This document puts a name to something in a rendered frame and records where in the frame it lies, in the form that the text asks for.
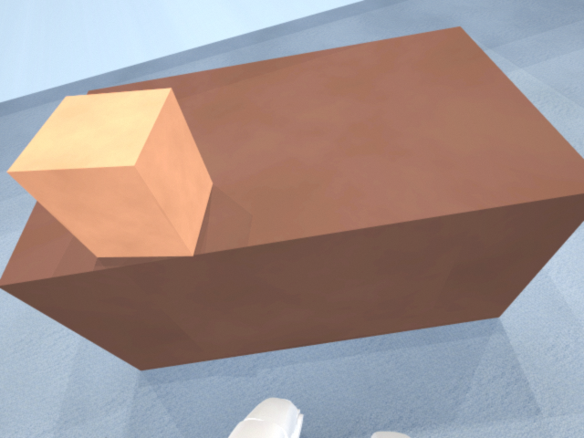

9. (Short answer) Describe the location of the left robot thigh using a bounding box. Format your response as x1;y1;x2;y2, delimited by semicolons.
228;398;303;438

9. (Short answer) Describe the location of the carton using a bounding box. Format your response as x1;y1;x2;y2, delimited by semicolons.
7;88;213;257

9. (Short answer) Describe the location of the pedestal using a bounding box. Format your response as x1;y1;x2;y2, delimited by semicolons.
0;26;584;370

